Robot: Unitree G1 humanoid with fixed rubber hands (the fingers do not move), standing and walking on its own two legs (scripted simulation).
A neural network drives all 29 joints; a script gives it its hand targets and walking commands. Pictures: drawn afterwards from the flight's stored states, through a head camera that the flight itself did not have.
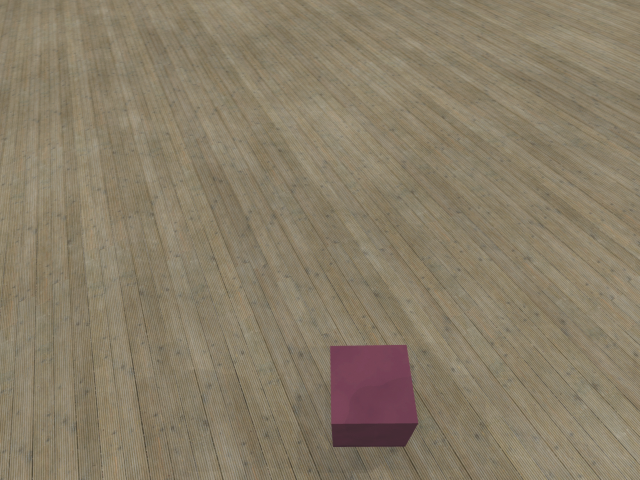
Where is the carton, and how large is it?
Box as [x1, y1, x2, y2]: [330, 345, 417, 446]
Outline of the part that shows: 330,346 331,425 333,446 404,446 417,424 406,345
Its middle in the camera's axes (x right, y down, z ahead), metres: +0.14 +0.46 +1.09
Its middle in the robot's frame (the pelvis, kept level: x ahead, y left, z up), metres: +0.41 -0.09 -0.65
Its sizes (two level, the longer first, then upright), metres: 0.210 0.200 0.250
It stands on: the floor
